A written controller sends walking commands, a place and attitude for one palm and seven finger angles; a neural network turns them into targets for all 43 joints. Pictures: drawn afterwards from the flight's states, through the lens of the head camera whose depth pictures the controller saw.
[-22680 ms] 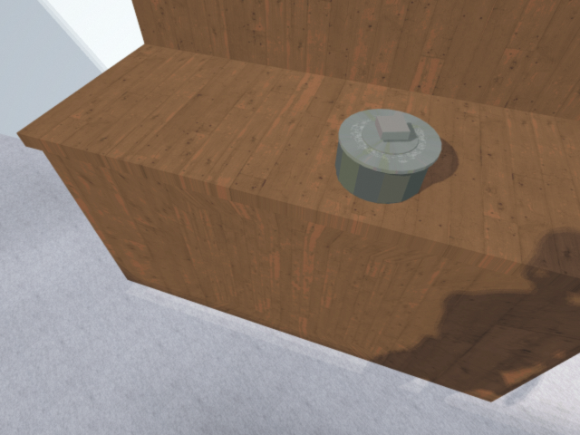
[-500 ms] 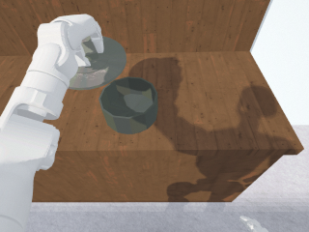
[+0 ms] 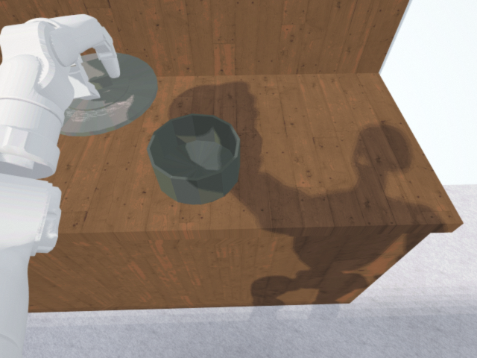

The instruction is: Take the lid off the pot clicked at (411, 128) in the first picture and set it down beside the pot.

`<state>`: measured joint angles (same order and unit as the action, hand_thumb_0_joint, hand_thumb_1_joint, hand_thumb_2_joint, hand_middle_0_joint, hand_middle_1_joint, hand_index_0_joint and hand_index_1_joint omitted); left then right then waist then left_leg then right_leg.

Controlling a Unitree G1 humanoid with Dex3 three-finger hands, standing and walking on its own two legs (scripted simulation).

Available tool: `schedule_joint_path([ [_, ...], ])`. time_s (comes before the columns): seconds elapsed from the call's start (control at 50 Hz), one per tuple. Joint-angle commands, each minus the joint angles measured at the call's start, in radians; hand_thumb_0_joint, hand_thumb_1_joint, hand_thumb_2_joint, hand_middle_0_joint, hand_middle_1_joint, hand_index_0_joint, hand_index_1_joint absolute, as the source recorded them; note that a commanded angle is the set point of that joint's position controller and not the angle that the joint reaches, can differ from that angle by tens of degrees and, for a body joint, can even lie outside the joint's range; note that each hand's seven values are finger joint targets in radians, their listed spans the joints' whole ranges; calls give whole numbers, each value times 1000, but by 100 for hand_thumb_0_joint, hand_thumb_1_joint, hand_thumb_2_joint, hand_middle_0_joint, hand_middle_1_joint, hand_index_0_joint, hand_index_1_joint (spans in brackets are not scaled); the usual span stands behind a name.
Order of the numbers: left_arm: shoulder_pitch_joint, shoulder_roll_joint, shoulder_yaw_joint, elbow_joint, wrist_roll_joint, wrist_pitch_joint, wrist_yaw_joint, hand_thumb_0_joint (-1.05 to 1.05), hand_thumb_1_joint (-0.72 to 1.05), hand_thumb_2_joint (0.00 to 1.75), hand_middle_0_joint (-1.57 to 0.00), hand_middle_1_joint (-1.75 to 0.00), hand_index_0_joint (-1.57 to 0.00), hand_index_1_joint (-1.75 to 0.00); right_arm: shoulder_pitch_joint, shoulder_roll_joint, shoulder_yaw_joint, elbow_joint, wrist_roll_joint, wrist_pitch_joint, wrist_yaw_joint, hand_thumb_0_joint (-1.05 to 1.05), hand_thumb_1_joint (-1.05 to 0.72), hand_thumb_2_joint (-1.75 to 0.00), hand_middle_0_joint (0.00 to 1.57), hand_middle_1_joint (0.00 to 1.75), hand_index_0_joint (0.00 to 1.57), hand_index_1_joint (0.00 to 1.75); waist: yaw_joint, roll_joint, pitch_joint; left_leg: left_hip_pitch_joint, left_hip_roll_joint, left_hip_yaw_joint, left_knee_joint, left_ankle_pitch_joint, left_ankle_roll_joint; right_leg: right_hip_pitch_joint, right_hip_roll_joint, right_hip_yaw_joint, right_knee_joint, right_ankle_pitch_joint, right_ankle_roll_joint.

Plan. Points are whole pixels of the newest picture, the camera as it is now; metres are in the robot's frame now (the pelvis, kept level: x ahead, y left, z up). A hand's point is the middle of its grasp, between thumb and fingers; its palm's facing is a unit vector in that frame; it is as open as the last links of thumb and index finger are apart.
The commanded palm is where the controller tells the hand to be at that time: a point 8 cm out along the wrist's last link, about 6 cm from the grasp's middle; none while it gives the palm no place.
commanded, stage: move the lid sideways beside the pot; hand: left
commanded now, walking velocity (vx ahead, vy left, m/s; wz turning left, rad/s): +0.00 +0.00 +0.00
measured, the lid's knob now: (89, 76) +0.51 +0.23 +0.21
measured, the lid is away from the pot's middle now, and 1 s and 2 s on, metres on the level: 0.15 0.24 0.24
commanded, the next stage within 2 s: lower the lid onto the table in 0.84 s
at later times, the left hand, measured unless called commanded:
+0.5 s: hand (34, 87) +0.46 +0.29 +0.22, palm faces -0.30 -0.08 -0.95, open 8.0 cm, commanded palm +0.48 +0.29 +0.30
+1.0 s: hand (23, 87) +0.47 +0.31 +0.21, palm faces -0.33 -0.09 -0.94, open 7.9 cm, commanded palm +0.49 +0.31 +0.29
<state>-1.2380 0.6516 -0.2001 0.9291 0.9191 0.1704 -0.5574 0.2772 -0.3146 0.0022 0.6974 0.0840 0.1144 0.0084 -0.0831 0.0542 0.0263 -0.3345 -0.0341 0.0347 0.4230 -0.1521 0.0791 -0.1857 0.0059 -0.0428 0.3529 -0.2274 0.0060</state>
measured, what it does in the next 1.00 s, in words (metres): stands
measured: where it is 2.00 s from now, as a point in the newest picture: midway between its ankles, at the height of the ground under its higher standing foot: outside the picture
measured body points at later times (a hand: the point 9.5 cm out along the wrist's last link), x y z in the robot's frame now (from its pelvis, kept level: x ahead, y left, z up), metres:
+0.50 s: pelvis +0.00 +0.01 +0.00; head +0.06 +0.01 +0.44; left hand +0.47 +0.29 +0.27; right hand +0.09 -0.27 -0.12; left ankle +0.04 +0.07 -0.74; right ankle -0.03 -0.13 -0.74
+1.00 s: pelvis +0.00 +0.02 +0.00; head +0.07 +0.03 +0.44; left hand +0.48 +0.32 +0.27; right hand +0.04 -0.26 -0.12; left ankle +0.04 +0.07 -0.74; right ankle -0.03 -0.13 -0.74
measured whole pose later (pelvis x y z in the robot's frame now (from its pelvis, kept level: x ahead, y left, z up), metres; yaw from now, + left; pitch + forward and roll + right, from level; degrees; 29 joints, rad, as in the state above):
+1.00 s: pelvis +0.00 +0.02 +0.00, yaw +1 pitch +6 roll -3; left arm -1.27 0.82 -0.18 0.96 0.93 0.02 -0.60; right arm 0.30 -0.31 0.00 0.71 0.09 0.14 0.00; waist -0.08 0.03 0.05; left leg -0.40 -0.05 0.02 0.47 -0.17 0.10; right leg -0.23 0.00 -0.05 0.35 -0.22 0.02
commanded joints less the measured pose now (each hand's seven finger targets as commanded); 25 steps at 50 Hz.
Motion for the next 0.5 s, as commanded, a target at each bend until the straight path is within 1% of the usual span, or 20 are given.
schedule_joint_path([
  [0.0, -626, 245, 61, -285, 27, -17, 45, 0, 53, 110, -71, -100, -80, -104, -14, -162, -65, -124, -1, -36, -11, 0, -90, -90, 20, 30, 20, 30, 2, 28, -453, 409, -4, -89, 14, 250, 10, -78, 66, -2, -37, 287, -51],
  [0.06, -605, 355, 138, -298, 36, -32, 49, 0, 53, 110, -71, -100, -80, -104, -4, -169, -65, -124, 0, -36, -14, 0, -90, -90, 20, 30, 20, 30, 7, 22, -474, 419, 0, -96, 16, 260, 11, -58, 71, 6, -32, 290, -48],
  [0.1, -544, 370, 160, -277, 20, -44, 41, 0, 53, 110, -71, -100, -80, -104, 4, -173, -67, -131, -3, -34, -16, 0, -90, -90, 20, 30, 20, 30, 9, 13, -485, 413, -1, -94, 24, 307, 15, -47, 68, 4, -35, 328, -50],
  [0.12, -556, 382, 162, -284, 23, -44, 42, 0, 53, 110, -71, -100, -80, -104, 0, -171, -66, -126, 0, -31, -13, 0, -90, -90, 20, 30, 20, 30, 9, 17, -480, 412, 0, -95, 24, 315, 11, -44, 68, 6, -25, 331, -46],
  [0.14, -520, 358, 149, -232, 18, -42, 33, 0, 53, 110, -71, -100, -80, -104, -3, -170, -64, -123, -1, -27, -14, 0, -90, -90, 20, 30, 20, 30, 5, 8, -441, 391, -6, -88, 26, 293, 16, -63, 70, 2, -34, 324, -44],
  [0.16, -497, 364, 147, -202, 16, -40, 32, 0, 53, 110, -71, -100, -80, -104, 2, -171, -62, -121, 7, -25, -12, 0, -90, -90, 20, 30, 20, 30, 8, -10, -410, 368, 1, -87, 19, 271, 11, -66, 68, -3, -30, 305, -42],
  [0.18, -495, 384, 157, -208, 16, -42, 28, 0, 53, 110, -71, -100, -80, -104, 1, -175, -62, -123, 5, -21, -11, 0, -90, -90, 20, 30, 20, 30, 12, 5, -410, 361, -2, -85, 17, 260, 11, -65, 70, -4, -33, 300, -42],
  [0.2, -493, 358, 128, -209, 14, -45, 24, 0, 53, 110, -71, -100, -80, -104, -3, -178, -62, -126, 9, -18, -10, 0, -90, -90, 20, 30, 20, 30, 6, 25, -408, 367, 1, -88, 20, 283, 8, -75, 68, -7, -36, 302, -45],
  [0.22, -540, 379, 136, -263, 25, -45, 29, 0, 53, 110, -71, -100, -80, -104, -5, -176, -63, -126, 9, -15, -8, 0, -90, -90, 20, 30, 20, 30, 8, 34, -435, 391, 4, -96, 22, 298, 4, -73, 70, -4, -26, 295, -43],
  [0.24, -571, 370, 128, -306, 30, -48, 25, 0, 53, 110, -71, -100, -80, -104, -9, -177, -67, -130, 3, -14, -9, 0, -90, -90, 20, 30, 20, 30, 6, 65, -465, 421, 2, -97, 32, 319, 10, -82, 73, -3, -32, 300, -44],
  [0.26, -593, 400, 146, -360, 34, -54, 28, 0, 53, 110, -71, -100, -80, -104, -9, -176, -68, -135, 6, -15, -9, 0, -90, -90, 20, 30, 20, 30, 6, 77, -498, 455, 10, -106, 34, 339, 6, -88, 73, -2, -29, 285, -45],
  [0.3, -564, 377, 130, -341, 19, -66, 21, 0, 53, 110, -71, -100, -80, -104, 3, -177, -67, -130, 5, -13, -15, 0, -90, -90, 20, 30, 20, 30, -3, 73, -489, 465, 11, -110, 41, 361, 9, -107, 76, -10, -41, 288, -46],
  [0.32, -553, 374, 127, -305, 16, -63, 19, 0, 53, 110, -71, -100, -80, -104, -1, -174, -65, -123, 8, -13, -15, 0, -90, -90, 20, 30, 20, 30, -7, 73, -456, 451, 11, -110, 39, 333, 8, -123, 78, -7, -38, 263, -41],
  [0.34, -549, 378, 139, -277, 5, -66, 10, 0, 53, 110, -71, -100, -80, -104, 6, -178, -66, -113, 5, -9, -17, 0, -90, -90, 20, 30, 20, 30, -5, 31, -441, 431, 7, -108, 34, 293, 14, -117, 80, -14, -44, 261, -38],
  [0.36, -546, 390, 140, -278, -3, -69, 9, 0, 53, 110, -71, -100, -80, -104, 0, -179, -64, -114, 13, -8, -19, 0, -90, -90, 20, 30, 20, 30, -5, 29, -442, 428, 11, -105, 27, 277, 11, -114, 76, -13, -39, 252, -37],
  [0.38, -559, 407, 155, -301, -4, -74, 7, 0, 53, 110, -71, -100, -80, -104, 0, -181, -65, -116, 9, -6, -20, 0, -90, -90, 20, 30, 20, 30, 0, 34, -469, 436, 5, -105, 27, 279, 14, -104, 76, -13, -40, 255, -37],
  [0.4, -567, 385, 134, -327, -9, -80, 6, 0, 53, 110, -71, -100, -80, -104, -4, -183, -67, -119, 9, -7, -20, 0, -90, -90, 20, 30, 20, 30, -3, 63, -483, 459, 8, -108, 38, 326, 12, -118, 72, -14, -38, 270, -41],
  [0.42, -589, 389, 130, -343, 0, -81, 11, 0, 53, 110, -71, -100, -80, -104, -3, -178, -66, -113, 8, -6, -19, 0, -90, -90, 20, 30, 20, 30, -6, 76, -491, 472, 10, -113, 40, 334, 9, -124, 75, -11, -34, 258, -39],
  [0.44, -577, 363, 114, -297, 3, -82, 8, 0, 53, 110, -71, -100, -80, -104, -2, -178, -63, -105, 5, -5, -20, 0, -90, -90, 20, 30, 20, 30, -8, 78, -458, 462, 7, -114, 39, 310, 11, -152, 79, -18, -41, 237, -40],
  [0.48, -547, 366, 115, -224, 3, -88, 7, 0, 53, 110, -71, -100, -80, -104, 9, -178, -58, -93, 10, -3, -22, 0, -90, -90, 20, 30, 20, 30, -7, 37, -415, 424, 11, -113, 26, 234, 7, -159, 81, -27, -44, 193, -39],
])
